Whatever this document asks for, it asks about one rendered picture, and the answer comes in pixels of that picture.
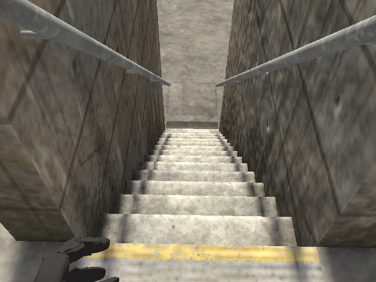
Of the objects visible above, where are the stairs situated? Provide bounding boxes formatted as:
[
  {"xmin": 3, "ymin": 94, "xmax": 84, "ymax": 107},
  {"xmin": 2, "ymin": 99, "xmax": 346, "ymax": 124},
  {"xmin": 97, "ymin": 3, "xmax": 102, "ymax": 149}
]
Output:
[{"xmin": 96, "ymin": 129, "xmax": 297, "ymax": 246}]

